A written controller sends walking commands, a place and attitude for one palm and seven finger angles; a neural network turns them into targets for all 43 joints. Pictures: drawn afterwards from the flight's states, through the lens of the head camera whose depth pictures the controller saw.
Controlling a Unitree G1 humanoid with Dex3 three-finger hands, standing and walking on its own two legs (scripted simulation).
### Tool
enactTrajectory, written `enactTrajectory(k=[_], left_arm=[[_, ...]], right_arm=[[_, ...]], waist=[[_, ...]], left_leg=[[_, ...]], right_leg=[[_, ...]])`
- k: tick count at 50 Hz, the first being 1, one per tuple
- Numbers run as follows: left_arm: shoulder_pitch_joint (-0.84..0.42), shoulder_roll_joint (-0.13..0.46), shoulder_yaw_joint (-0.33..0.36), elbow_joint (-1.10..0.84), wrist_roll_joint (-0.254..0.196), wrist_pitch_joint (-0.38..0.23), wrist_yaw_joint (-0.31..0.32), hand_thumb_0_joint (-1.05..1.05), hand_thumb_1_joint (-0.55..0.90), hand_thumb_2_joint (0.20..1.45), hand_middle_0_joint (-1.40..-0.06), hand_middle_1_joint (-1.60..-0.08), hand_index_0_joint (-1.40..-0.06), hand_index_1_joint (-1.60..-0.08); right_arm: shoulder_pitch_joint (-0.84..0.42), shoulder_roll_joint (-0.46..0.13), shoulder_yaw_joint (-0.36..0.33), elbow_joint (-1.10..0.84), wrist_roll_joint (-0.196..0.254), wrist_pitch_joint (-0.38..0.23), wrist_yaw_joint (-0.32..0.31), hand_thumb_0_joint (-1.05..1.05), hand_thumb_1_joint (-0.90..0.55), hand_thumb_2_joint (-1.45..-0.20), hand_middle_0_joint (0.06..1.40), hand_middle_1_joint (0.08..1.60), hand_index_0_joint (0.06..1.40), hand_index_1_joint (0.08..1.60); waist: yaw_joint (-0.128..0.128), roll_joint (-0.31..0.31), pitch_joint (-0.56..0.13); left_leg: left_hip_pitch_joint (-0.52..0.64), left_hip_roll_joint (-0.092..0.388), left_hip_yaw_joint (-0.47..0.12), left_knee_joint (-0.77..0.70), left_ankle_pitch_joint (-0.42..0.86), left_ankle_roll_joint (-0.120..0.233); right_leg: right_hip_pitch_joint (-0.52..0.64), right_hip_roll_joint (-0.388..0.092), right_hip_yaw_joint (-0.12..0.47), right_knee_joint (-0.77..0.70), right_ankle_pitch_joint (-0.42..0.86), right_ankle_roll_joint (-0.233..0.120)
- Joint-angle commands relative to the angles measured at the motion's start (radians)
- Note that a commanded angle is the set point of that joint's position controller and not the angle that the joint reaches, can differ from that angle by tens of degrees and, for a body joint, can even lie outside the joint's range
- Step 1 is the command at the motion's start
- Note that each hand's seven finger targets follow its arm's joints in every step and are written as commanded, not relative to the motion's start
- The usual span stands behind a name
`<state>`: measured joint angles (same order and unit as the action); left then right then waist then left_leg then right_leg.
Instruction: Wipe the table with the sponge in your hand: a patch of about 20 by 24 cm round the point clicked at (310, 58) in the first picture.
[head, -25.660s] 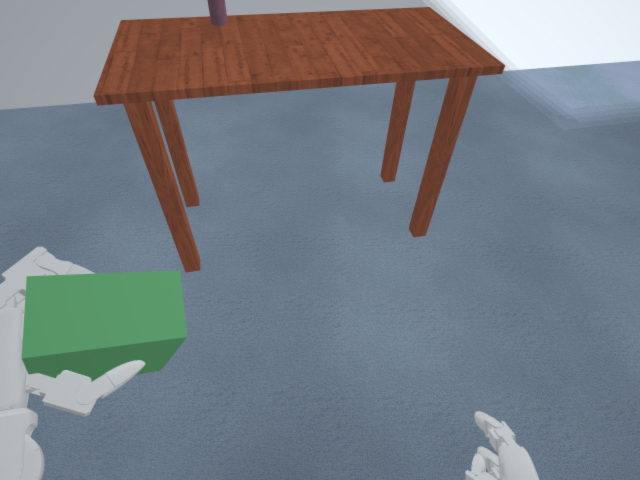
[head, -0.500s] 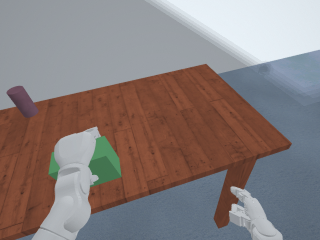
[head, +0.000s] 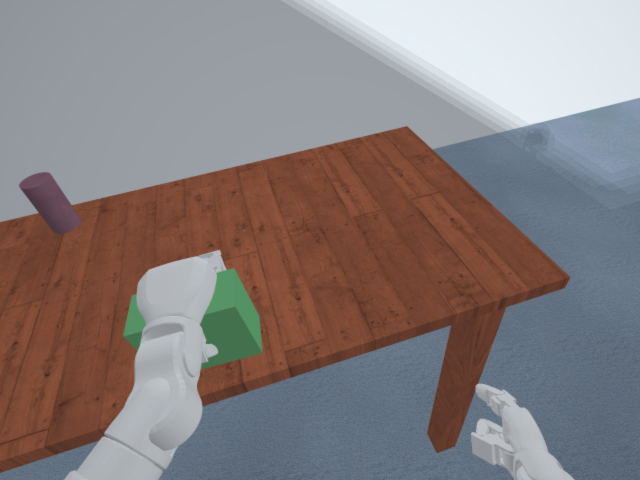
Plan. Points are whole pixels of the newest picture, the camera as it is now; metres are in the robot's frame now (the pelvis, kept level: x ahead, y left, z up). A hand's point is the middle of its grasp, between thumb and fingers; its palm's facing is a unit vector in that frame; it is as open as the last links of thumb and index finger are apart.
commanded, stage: slide across to the third lane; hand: left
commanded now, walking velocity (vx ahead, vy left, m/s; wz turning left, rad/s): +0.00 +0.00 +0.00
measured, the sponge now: (204, 332) +0.28 +0.21 +0.05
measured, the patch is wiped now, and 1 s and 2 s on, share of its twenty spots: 0.85 0.90 1.00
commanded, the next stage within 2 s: wipe forward along the third lane in 0.30 s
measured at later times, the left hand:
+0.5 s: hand (239, 303) +0.31 +0.15 +0.09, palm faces +0.06 -0.08 -0.99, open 10.1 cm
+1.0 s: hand (238, 276) +0.36 +0.17 +0.08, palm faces -0.01 -0.04 -1.00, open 10.1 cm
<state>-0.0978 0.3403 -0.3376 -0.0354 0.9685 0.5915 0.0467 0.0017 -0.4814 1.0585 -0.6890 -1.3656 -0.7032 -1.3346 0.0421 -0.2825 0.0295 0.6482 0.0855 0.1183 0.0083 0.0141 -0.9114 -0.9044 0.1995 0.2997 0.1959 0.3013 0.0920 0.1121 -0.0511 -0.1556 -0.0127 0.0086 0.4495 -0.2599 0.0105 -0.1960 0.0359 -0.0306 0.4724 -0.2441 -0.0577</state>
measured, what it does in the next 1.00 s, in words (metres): stands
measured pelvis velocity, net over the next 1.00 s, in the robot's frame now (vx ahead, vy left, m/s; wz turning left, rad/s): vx -0.01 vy -0.03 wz -0.01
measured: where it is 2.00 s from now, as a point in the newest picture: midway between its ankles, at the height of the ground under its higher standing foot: outside the picture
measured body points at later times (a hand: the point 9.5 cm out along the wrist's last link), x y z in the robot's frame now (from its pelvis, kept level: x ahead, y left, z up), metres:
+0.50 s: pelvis +0.00 -0.02 +0.00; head -0.04 -0.08 +0.45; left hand +0.30 +0.16 +0.14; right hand +0.24 -0.22 -0.08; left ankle -0.01 +0.12 -0.74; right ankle +0.01 -0.08 -0.74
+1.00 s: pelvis -0.01 -0.03 +0.00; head -0.03 -0.07 +0.45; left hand +0.35 +0.17 +0.14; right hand +0.17 -0.27 -0.12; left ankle -0.01 +0.12 -0.74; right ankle +0.01 -0.08 -0.74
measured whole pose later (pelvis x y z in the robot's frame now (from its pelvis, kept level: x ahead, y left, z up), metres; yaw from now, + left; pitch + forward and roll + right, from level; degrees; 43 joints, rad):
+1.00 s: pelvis -0.01 -0.03 +0.00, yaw -1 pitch +2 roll +1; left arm -0.46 0.28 -0.30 0.48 0.95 0.56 0.09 -0.01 -0.50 1.07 -0.71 -1.35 -0.74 -1.31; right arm 0.10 -0.30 0.03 0.71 0.09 0.15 -0.05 0.01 -0.91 -0.90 0.20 0.30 0.20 0.30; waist 0.04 0.09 -0.09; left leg -0.24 0.02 0.01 0.45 -0.24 0.00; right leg -0.29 0.07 -0.03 0.47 -0.22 -0.09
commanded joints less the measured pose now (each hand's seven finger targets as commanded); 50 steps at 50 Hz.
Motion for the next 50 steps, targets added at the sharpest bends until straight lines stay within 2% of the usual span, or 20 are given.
enactTrajectory(k=[1, 2, 3, 6, 7, 10, 12, 15, 17, 20, 22, 25, 27, 31, 32, 42, 43, 46, 47, 50], left_arm=[[-0.233, 0.01, 0.016, -0.105, -0.033, -0.028, 0.012, 0.0, 0.1, 1.3, -1.2, -1.6, -1.2, -1.6], [-0.237, 0.051, 0.057, -0.1, -0.026, -0.019, 0.022, 0.0, 0.1, 1.3, -1.2, -1.6, -1.2, -1.6], [-0.283, -0.011, 0.001, -0.109, -0.022, -0.016, 0.027, 0.0, 0.1, 1.3, -1.2, -1.6, -1.2, -1.6], [-0.281, -0.024, -0.004, -0.068, -0.028, -0.005, 0.037, 0.0, 0.1, 1.3, -1.2, -1.6, -1.2, -1.6], [-0.285, 0.021, 0.039, -0.075, -0.031, 0.0, 0.044, 0.0, 0.1, 1.3, -1.2, -1.6, -1.2, -1.6], [-0.293, -0.054, -0.029, -0.04, -0.033, 0.015, 0.044, 0.0, 0.1, 1.3, -1.2, -1.6, -1.2, -1.6], [-0.347, -0.006, 0.005, -0.046, -0.033, 0.018, 0.044, 0.0, 0.1, 1.3, -1.2, -1.6, -1.2, -1.6], [-0.356, -0.061, -0.046, 0.009, -0.027, 0.029, 0.041, 0.0, 0.1, 1.3, -1.2, -1.6, -1.2, -1.6], [-0.361, -0.025, -0.011, -0.005, -0.027, 0.03, 0.042, 0.0, 0.1, 1.3, -1.2, -1.6, -1.2, -1.6], [-0.356, -0.095, -0.076, 0.026, -0.034, 0.036, 0.039, 0.0, 0.1, 1.3, -1.2, -1.6, -1.2, -1.6], [-0.367, -0.003, 0.021, 0.042, -0.037, 0.035, 0.049, 0.0, 0.1, 1.3, -1.2, -1.6, -1.2, -1.6], [-0.372, -0.054, -0.017, 0.092, -0.042, 0.038, 0.052, 0.0, 0.1, 1.3, -1.2, -1.6, -1.2, -1.6], [-0.407, 0.01, 0.038, 0.129, -0.034, 0.042, 0.052, 0.0, 0.1, 1.3, -1.2, -1.6, -1.2, -1.6], [-0.493, 0.001, 0.014, 0.225, -0.017, 0.042, 0.045, 0.0, 0.1, 1.3, -1.2, -1.6, -1.2, -1.6], [-0.51, 0.075, 0.083, 0.253, -0.016, 0.04, 0.048, 0.0, 0.1, 1.3, -1.2, -1.6, -1.2, -1.6], [-0.545, 0.075, 0.111, 0.418, -0.026, -0.013, 0.041, 0.0, 0.1, 1.3, -1.2, -1.6, -1.2, -1.6], [-0.56, 0.038, 0.073, 0.424, -0.024, -0.019, 0.041, 0.0, 0.1, 1.3, -1.2, -1.6, -1.2, -1.6], [-0.567, 0.021, 0.06, 0.469, -0.027, -0.031, 0.039, 0.0, 0.1, 1.3, -1.2, -1.6, -1.2, -1.6], [-0.572, 0.082, 0.119, 0.49, -0.025, -0.036, 0.043, 0.0, 0.1, 1.3, -1.2, -1.6, -1.2, -1.6], [-0.588, 0.039, 0.079, 0.508, -0.03, -0.052, 0.047, 0.0, 0.1, 1.3, -1.2, -1.6, -1.2, -1.6]], right_arm=[[-0.251, -0.076, -0.022, -0.175, 0.003, -0.057, 0.008, 0.0, -0.9, -0.9, 0.2, 0.3, 0.2, 0.3], [-0.268, -0.077, -0.022, -0.173, 0.003, -0.056, 0.007, 0.0, -0.9, -0.9, 0.2, 0.3, 0.2, 0.3], [-0.268, -0.068, -0.017, -0.179, 0.005, -0.059, 0.01, 0.0, -0.9, -0.9, 0.2, 0.3, 0.2, 0.3], [-0.271, -0.068, -0.022, -0.167, 0.005, -0.051, 0.015, 0.0, -0.9, -0.9, 0.2, 0.3, 0.2, 0.3], [-0.281, -0.071, -0.021, -0.17, 0.004, -0.049, 0.014, 0.0, -0.9, -0.9, 0.2, 0.3, 0.2, 0.3], [-0.282, -0.064, -0.019, -0.164, 0.006, -0.043, 0.019, 0.0, -0.9, -0.9, 0.2, 0.3, 0.2, 0.3], [-0.293, -0.067, -0.018, -0.164, 0.008, -0.039, 0.015, 0.0, -0.9, -0.9, 0.2, 0.3, 0.2, 0.3], [-0.286, -0.063, -0.018, -0.155, 0.009, -0.036, 0.019, 0.0, -0.9, -0.9, 0.2, 0.3, 0.2, 0.3], [-0.294, -0.065, -0.021, -0.161, 0.008, -0.033, 0.019, 0.0, -0.9, -0.9, 0.2, 0.3, 0.2, 0.3], [-0.288, -0.06, -0.022, -0.159, 0.01, -0.032, 0.03, 0.0, -0.9, -0.9, 0.2, 0.3, 0.2, 0.3], [-0.291, -0.067, -0.022, -0.156, 0.006, -0.028, 0.022, 0.0, -0.9, -0.9, 0.2, 0.3, 0.2, 0.3], [-0.287, -0.065, -0.019, -0.149, 0.009, -0.025, 0.016, 0.0, -0.9, -0.9, 0.2, 0.3, 0.2, 0.3], [-0.289, -0.072, -0.016, -0.143, 0.009, -0.02, 0.005, 0.0, -0.9, -0.9, 0.2, 0.3, 0.2, 0.3], [-0.265, -0.077, -0.015, -0.128, 0.011, -0.019, -0.015, 0.0, -0.9, -0.9, 0.2, 0.3, 0.2, 0.3], [-0.261, -0.082, -0.013, -0.124, 0.009, -0.017, -0.023, 0.0, -0.9, -0.9, 0.2, 0.3, 0.2, 0.3], [-0.187, -0.097, -0.018, -0.126, 0.007, -0.02, -0.052, 0.0, -0.9, -0.9, 0.2, 0.3, 0.2, 0.3], [-0.18, -0.095, -0.02, -0.129, 0.009, -0.019, -0.053, 0.0, -0.9, -0.9, 0.2, 0.3, 0.2, 0.3], [-0.156, -0.101, -0.024, -0.123, 0.01, -0.022, -0.055, 0.0, -0.9, -0.9, 0.2, 0.3, 0.2, 0.3], [-0.152, -0.107, -0.024, -0.116, 0.009, -0.02, -0.058, 0.0, -0.9, -0.9, 0.2, 0.3, 0.2, 0.3], [-0.128, -0.107, -0.028, -0.112, 0.007, -0.026, -0.063, 0.0, -0.9, -0.9, 0.2, 0.3, 0.2, 0.3]], waist=[[-0.013, -0.196, -0.12], [-0.004, -0.193, -0.114], [-0.012, -0.183, -0.134], [-0.008, -0.185, -0.132], [-0.001, -0.178, -0.134], [-0.015, -0.185, -0.129], [-0.017, -0.19, -0.132], [-0.023, -0.178, -0.13], [-0.014, -0.184, -0.162], [-0.021, -0.2, -0.167], [-0.009, -0.227, -0.176], [-0.019, -0.229, -0.148], [-0.02, -0.224, -0.119], [-0.039, -0.207, -0.104], [-0.033, -0.227, -0.1], [-0.037, -0.208, -0.188], [-0.048, -0.205, -0.186], [-0.057, -0.228, -0.159], [-0.051, -0.238, -0.153], [-0.062, -0.27, -0.162]], left_leg=[[-0.015, -0.015, -0.032, -0.061, 0.159, 0.044], [-0.015, -0.014, -0.033, -0.066, 0.147, 0.042], [-0.012, -0.016, -0.022, -0.059, 0.159, 0.043], [-0.011, -0.018, -0.02, -0.059, 0.166, 0.04], [-0.012, -0.017, -0.025, -0.065, 0.157, 0.04], [-0.014, -0.018, -0.014, -0.054, 0.176, 0.039], [-0.014, -0.02, -0.015, -0.059, 0.152, 0.041], [-0.017, -0.021, -0.008, -0.052, 0.155, 0.04], [-0.017, -0.026, -0.01, -0.05, 0.161, 0.041], [-0.023, -0.025, -0.003, -0.04, 0.176, 0.041], [-0.039, -0.027, -0.006, -0.043, 0.166, 0.042], [-0.053, -0.027, 0.009, -0.043, 0.151, 0.04], [-0.064, -0.027, -0.001, -0.054, 0.121, 0.038], [-0.074, -0.029, 0.009, -0.051, 0.086, 0.038], [-0.09, -0.029, 0.0, -0.057, 0.062, 0.038], [-0.133, -0.031, -0.003, -0.042, 0.073, 0.034], [-0.133, -0.03, 0.007, -0.036, 0.077, 0.035], [-0.147, -0.029, 0.008, -0.031, 0.066, 0.037], [-0.159, -0.027, -0.002, -0.037, 0.059, 0.035], [-0.171, -0.029, 0.012, -0.022, 0.066, 0.038]], right_leg=[[0.079, 0.0, 0.081, -0.09, 0.136, -0.008], [0.076, 0.004, 0.1, -0.095, 0.108, -0.014], [0.08, -0.002, 0.075, -0.085, 0.124, -0.01], [0.085, -0.001, 0.077, -0.088, 0.145, -0.009], [0.089, 0.003, 0.098, -0.093, 0.129, -0.013], [0.089, -0.005, 0.083, -0.089, 0.176, -0.008], [0.084, -0.002, 0.108, -0.103, 0.134, -0.007], [0.079, -0.009, 0.092, -0.099, 0.149, -0.005], [0.1, -0.005, 0.118, -0.1, 0.16, -0.007], [0.107, -0.013, 0.094, -0.085, 0.206, -0.001], [0.126, -0.01, 0.125, -0.095, 0.201, -0.001], [0.111, -0.02, 0.108, -0.097, 0.198, 0.007], [0.086, -0.014, 0.131, -0.115, 0.138, 0.002], [0.051, -0.022, 0.123, -0.125, 0.075, 0.007], [0.05, -0.02, 0.153, -0.143, 0.021, 0.006], [0.069, -0.027, 0.154, -0.125, 0.063, 0.005], [0.068, -0.032, 0.138, -0.118, 0.072, 0.009], [0.041, -0.031, 0.131, -0.122, 0.079, 0.013], [0.038, -0.027, 0.151, -0.128, 0.059, 0.009], [0.049, -0.034, 0.139, -0.118, 0.106, 0.02]])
